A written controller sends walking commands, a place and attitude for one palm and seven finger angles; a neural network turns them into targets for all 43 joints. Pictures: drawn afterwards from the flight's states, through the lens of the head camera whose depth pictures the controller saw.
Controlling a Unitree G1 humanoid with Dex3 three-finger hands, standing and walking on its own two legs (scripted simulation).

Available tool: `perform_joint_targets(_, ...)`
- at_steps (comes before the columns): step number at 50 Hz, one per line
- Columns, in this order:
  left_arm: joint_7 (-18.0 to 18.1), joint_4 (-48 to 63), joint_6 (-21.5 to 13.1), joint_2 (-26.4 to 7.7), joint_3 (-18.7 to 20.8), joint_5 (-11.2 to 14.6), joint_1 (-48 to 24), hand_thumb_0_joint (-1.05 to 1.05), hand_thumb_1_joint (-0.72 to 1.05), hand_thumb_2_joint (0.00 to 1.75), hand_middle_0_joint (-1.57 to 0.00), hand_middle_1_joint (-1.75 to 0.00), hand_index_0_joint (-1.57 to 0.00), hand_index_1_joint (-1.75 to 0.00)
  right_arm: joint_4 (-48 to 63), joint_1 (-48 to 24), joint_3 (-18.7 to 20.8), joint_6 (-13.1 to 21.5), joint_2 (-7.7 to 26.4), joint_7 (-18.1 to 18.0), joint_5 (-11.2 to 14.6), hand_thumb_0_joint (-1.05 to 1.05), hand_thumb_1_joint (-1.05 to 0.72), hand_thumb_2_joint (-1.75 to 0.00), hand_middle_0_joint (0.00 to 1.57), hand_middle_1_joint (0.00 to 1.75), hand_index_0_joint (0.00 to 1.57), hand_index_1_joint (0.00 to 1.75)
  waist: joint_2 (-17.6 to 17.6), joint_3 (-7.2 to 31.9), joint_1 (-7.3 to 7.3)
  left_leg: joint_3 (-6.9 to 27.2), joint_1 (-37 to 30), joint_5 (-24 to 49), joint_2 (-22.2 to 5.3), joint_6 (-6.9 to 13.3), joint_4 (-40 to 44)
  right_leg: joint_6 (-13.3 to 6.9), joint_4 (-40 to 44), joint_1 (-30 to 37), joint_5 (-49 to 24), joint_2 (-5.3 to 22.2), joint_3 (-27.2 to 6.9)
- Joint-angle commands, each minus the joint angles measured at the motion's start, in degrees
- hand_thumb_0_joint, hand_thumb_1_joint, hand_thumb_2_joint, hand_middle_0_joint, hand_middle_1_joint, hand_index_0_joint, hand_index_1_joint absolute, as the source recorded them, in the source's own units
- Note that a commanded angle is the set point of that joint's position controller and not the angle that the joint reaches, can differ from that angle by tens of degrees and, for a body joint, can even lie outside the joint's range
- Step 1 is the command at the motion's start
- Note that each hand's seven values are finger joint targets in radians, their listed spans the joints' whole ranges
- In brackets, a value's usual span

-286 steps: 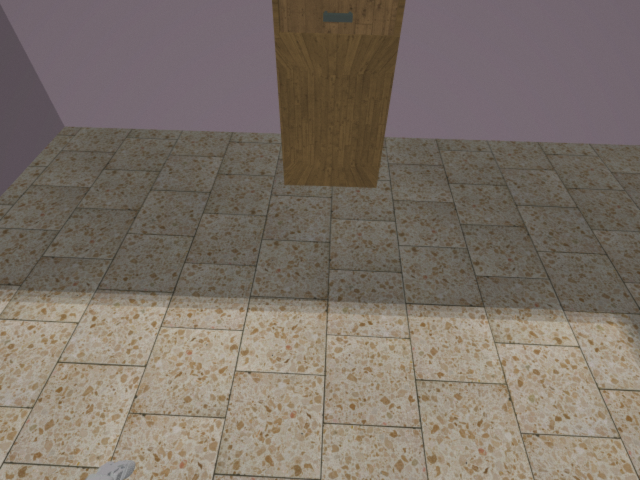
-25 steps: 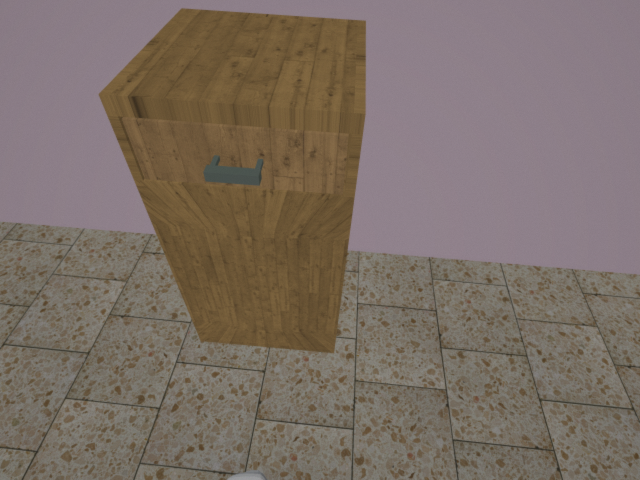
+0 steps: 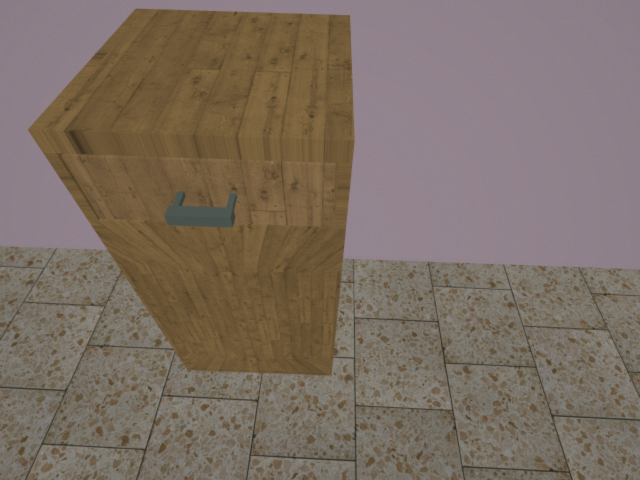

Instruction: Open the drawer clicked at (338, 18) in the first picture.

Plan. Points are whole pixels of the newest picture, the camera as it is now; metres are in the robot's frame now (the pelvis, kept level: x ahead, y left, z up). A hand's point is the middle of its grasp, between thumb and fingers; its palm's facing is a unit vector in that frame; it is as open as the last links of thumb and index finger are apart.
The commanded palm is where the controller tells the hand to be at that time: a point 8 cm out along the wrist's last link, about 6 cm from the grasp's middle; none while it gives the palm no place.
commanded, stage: come to a stop and stand still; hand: left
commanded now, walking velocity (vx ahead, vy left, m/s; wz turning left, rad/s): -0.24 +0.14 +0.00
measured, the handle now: (203, 207) +0.50 +0.21 +0.03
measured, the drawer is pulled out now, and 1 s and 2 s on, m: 0.00 0.00 0.00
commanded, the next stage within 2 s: look again from close up in 1.00 s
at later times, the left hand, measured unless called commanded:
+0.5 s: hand out of the picture +0.02 +0.23 -0.17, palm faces +0.02 -0.97 -0.25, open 7.4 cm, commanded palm none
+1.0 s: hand out of the picture -0.05 +0.25 -0.16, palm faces +0.00 -0.97 -0.25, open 7.4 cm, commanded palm none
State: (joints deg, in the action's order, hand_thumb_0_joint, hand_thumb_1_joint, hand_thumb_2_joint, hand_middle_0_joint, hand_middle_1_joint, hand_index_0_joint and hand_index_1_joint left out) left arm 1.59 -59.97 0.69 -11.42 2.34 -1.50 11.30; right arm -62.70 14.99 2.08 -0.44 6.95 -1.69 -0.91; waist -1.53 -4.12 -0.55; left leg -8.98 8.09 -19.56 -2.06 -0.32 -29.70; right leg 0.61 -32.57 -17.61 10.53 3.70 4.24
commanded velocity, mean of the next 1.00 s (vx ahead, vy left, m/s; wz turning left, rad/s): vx -0.02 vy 0.02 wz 0.00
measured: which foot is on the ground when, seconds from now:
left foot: down 0.00-0.02, up 0.04-0.32, down 0.34-1.00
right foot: down 0.00-0.74, up 0.76-0.84, down 0.86-1.00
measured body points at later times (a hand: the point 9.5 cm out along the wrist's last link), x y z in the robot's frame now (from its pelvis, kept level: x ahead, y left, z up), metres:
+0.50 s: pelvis -0.05 +0.03 -0.01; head -0.08 +0.03 +0.44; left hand +0.01 +0.28 -0.15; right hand +0.03 -0.22 -0.14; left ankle -0.06 +0.15 -0.73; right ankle +0.02 -0.09 -0.73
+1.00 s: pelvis -0.08 +0.05 +0.00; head -0.08 +0.05 +0.45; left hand -0.05 +0.30 -0.14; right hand -0.08 -0.19 -0.15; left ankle -0.06 +0.15 -0.73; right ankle -0.03 -0.08 -0.73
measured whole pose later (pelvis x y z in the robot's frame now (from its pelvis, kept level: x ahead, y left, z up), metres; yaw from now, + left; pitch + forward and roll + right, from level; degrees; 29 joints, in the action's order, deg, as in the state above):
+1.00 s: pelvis -0.08 +0.05 +0.00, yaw +0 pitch -1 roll +0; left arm 1.4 -56.0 1.0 -11.5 0.5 -1.1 17.0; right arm -57.3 19.2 1.3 -0.5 11.4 -0.4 -1.1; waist 0.5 -1.6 -1.3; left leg -4.4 13.7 -14.8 0.6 2.0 -29.8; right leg 1.2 -29.4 -17.1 10.8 2.6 1.2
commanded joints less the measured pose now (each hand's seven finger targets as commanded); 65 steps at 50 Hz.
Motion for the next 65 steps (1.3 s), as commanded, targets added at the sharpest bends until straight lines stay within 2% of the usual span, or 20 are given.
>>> perform_joint_targets(1,0.6,1.0,-0.7,-10.2,2.1,0.2,8.5,0.0,0.9,0.9,-0.2,-0.3,-0.2,-0.3,3.3,3.9,2.3,-1.0,5.1,-0.4,0.9,0.0,-0.9,-0.9,0.2,0.3,0.2,0.3,-7.8,7.1,1.75,2.7,10.7,-12.1,1.2,-1.2,-19.3,-11.7,6.8,13.0,-58.0,19.4,-12.8)
perform_joint_targets(2,1.1,1.3,-0.7,-10.2,2.5,0.1,8.1,0.0,0.9,0.9,-0.2,-0.3,-0.2,-0.3,3.7,2.1,2.3,-1.8,5.3,-0.7,1.1,0.0,-0.9,-0.9,0.2,0.3,0.2,0.3,-11.4,9.0,2.88,6.7,12.0,-17.5,1.1,-0.8,-28.1,-14.1,8.1,12.5,-56.1,20.2,-15.3)
perform_joint_targets(5,1.8,4.4,0.2,-8.2,2.5,0.1,0.7,0.0,0.9,0.9,-0.2,-0.3,-0.2,-0.3,4.0,0.9,2.6,-2.7,5.8,-0.3,0.9,0.0,-0.9,-0.9,0.2,0.3,0.2,0.3,-6.7,6.8,1.37,10.8,15.0,-12.7,0.5,-1.1,-36.7,-13.7,10.0,7.5,-39.6,17.3,-11.7)
perform_joint_targets(7,1.7,5.8,0.3,-8.7,2.6,-0.1,-1.3,0.0,0.9,0.9,-0.2,-0.3,-0.2,-0.3,4.2,1.2,2.6,-3.0,5.7,0.3,0.7,0.0,-0.9,-0.9,0.2,0.3,0.2,0.3,-6.4,7.6,0.78,9.7,14.1,-10.3,0.8,-1.8,-33.3,-11.6,10.7,6.9,-32.4,15.4,-8.8)
perform_joint_targets(13,1.1,5.8,0.5,-9.5,3.1,-0.5,-0.4,0.0,0.9,0.9,-0.2,-0.3,-0.2,-0.3,5.1,1.4,1.8,-1.7,5.4,0.8,0.5,0.0,-0.9,-0.9,0.2,0.3,0.2,0.3,-9.6,8.6,1.84,6.3,8.8,-6.4,1.2,-1.8,-11.5,-10.3,12.4,8.0,-14.5,12.9,-11.0)
perform_joint_targets(14,1.7,10.6,-0.1,-14.8,1.1,-0.8,-1.4,0.0,0.9,0.9,-0.2,-0.3,-0.2,-0.3,11.5,5.6,2.0,-0.9,12.0,1.5,-0.6,0.0,-0.9,-0.9,0.2,0.3,0.2,0.3,-11.1,9.8,-2.73,9.1,10.6,-4.4,1.2,-1.4,-1.4,-7.6,2.8,16.7,-23.0,12.3,-12.2)
perform_joint_targets(15,2.4,11.9,0.0,-11.0,2.1,-0.1,-1.0,0.0,0.9,0.9,-0.2,-0.3,-0.2,-0.3,12.5,6.0,2.6,0.7,10.9,1.0,-0.5,0.0,-0.9,-0.9,0.2,0.3,0.2,0.3,-5.9,18.1,-2.85,7.7,7.2,2.4,1.3,-1.0,3.8,-4.8,-2.7,13.0,-13.6,11.1,-8.1)
perform_joint_targets(17,1.4,13.5,1.1,-6.2,0.3,1.0,-0.7,0.0,0.9,0.9,-0.2,-0.3,-0.2,-0.3,15.3,1.2,3.0,0.8,14.7,0.2,-1.6,0.0,-0.9,-0.9,0.2,0.3,0.2,0.3,14.0,14.5,-0.86,15.9,3.2,14.5,-6.9,2.4,7.3,-0.9,-5.4,2.4,5.0,1.0,-0.1)
perform_joint_targets(19,0.2,14.4,1.8,-3.7,0.1,0.9,3.0,0.0,0.9,0.9,-0.2,-0.3,-0.2,-0.3,19.5,-2.2,3.0,0.1,16.8,-0.1,-2.3,0.0,-0.9,-0.9,0.2,0.3,0.2,0.3,9.9,7.7,0.75,16.0,12.3,1.2,-10.8,5.7,9.3,-0.7,-6.0,0.3,11.3,-0.8,2.2)
perform_joint_targets(21,-0.4,13.3,2.5,-5.4,0.2,-0.3,2.1,0.0,0.9,0.9,-0.2,-0.3,-0.2,-0.3,19.0,-4.7,2.6,-0.5,14.7,-0.2,-1.4,0.0,-0.9,-0.9,0.2,0.3,0.2,0.3,19.2,-3.7,0.22,15.2,22.4,-5.8,-8.2,4.9,12.3,-0.7,-11.1,-0.7,8.5,-1.9,1.7)
perform_joint_targets(25,-0.8,11.7,0.9,-6.0,0.1,-0.2,8.9,0.0,0.9,0.9,-0.2,-0.3,-0.2,-0.3,19.4,-1.9,1.7,-0.3,13.4,0.3,-0.9,0.0,-0.9,-0.9,0.2,0.3,0.2,0.3,1.8,-5.3,2.26,11.4,24.0,-6.2,-5.0,3.6,4.8,-0.5,-1.8,3.6,4.0,-1.4,-0.5)
perform_joint_targets(27,-0.4,12.9,-0.2,-9.2,0.4,0.0,7.6,0.0,0.9,0.9,-0.2,-0.3,-0.2,-0.3,19.2,1.7,1.4,-0.1,11.3,0.4,-0.2,0.0,-0.9,-0.9,0.2,0.3,0.2,0.3,-4.1,-2.5,-0.06,8.6,17.4,-3.1,0.4,2.6,-3.1,-3.8,6.7,-1.9,6.6,5.1,-11.6)
perform_joint_targets(28,-0.4,13.4,-0.5,-11.1,1.0,0.2,5.9,0.0,0.9,0.9,-0.2,-0.3,-0.2,-0.3,18.5,3.7,1.5,-0.4,11.4,0.5,-0.2,0.0,-0.9,-0.9,0.2,0.3,0.2,0.3,-6.7,-0.1,-1.33,8.1,12.7,-5.1,1.3,2.4,-5.5,-5.0,11.4,-5.8,16.6,7.1,-14.8)
perform_joint_targets(30,-0.1,14.2,-0.3,-12.4,1.5,0.2,2.5,0.0,0.9,0.9,-0.2,-0.3,-0.2,-0.3,16.8,6.0,1.9,-0.7,11.7,1.0,-0.4,0.0,-0.9,-0.9,0.2,0.3,0.2,0.3,-8.6,0.4,-2.69,7.5,5.7,-4.7,1.8,2.8,-8.3,-5.2,16.3,-13.6,27.1,8.0,-15.5)
perform_joint_targets(33,0.1,14.3,0.1,-12.2,1.9,0.0,1.0,0.0,0.9,0.9,-0.2,-0.3,-0.2,-0.3,14.9,8.9,2.1,-0.3,11.6,1.3,-0.3,0.0,-0.9,-0.9,0.2,0.3,0.2,0.3,-5.6,1.3,-3.57,8.3,3.7,-5.1,1.4,3.4,-3.2,-3.7,14.9,-14.2,24.8,6.3,-11.4)
perform_joint_targets(37,-0.4,12.2,0.3,-8.1,1.1,0.1,5.0,0.0,0.9,0.9,-0.2,-0.3,-0.2,-0.3,15.7,1.4,2.9,0.9,16.8,0.8,-0.8,0.0,-0.9,-0.9,0.2,0.3,0.2,0.3,13.8,-1.2,0.7,22.9,20.4,-18.1,-10.5,6.6,18.9,-0.7,-4.9,-0.8,7.6,-1.6,-0.7)
perform_joint_targets(40,-0.8,9.0,0.2,-5.3,0.5,0.1,9.3,0.0,0.9,0.9,-0.2,-0.3,-0.2,-0.3,14.5,-1.0,1.9,0.9,14.2,0.4,-0.7,0.0,-0.9,-0.9,0.2,0.3,0.2,0.3,7.5,0.9,2.97,17.5,22.3,-13.0,-8.0,5.5,15.8,-0.7,-3.1,6.7,3.5,-1.3,-1.9)
perform_joint_targets(44,0.0,8.2,-1.4,-6.9,0.0,0.7,8.1,0.0,0.9,0.9,-0.2,-0.3,-0.2,-0.3,10.9,4.9,0.6,1.7,10.7,0.5,0.0,0.0,-0.9,-0.9,0.2,0.3,0.2,0.3,2.0,2.2,0.17,12.6,12.1,5.8,-2.9,3.4,8.0,-2.7,7.3,5.7,-4.5,3.1,-8.2)
perform_joint_targets(47,0.3,7.3,-1.3,-6.5,-0.3,0.7,6.9,0.0,0.9,0.9,-0.2,-0.3,-0.2,-0.3,8.9,5.5,0.5,1.4,10.8,0.6,0.0,0.0,-0.9,-0.9,0.2,0.3,0.2,0.3,-1.3,4.4,-0.25,11.9,8.6,4.6,-3.3,2.8,7.7,-2.1,8.2,4.4,0.0,2.7,-7.9)
perform_joint_targets(65,0.9,3.0,-1.5,-3.6,-1.1,0.4,8.9,0.0,0.9,0.9,-0.2,-0.3,-0.2,-0.3,3.6,5.7,0.1,0.8,8.1,0.8,0.1,0.0,-0.9,-0.9,0.2,0.3,0.2,0.3,1.2,-0.8,-0.3,11.7,9.1,-1.2,-3.4,2.1,11.6,-1.3,12.6,2.3,5.3,2.1,-7.6)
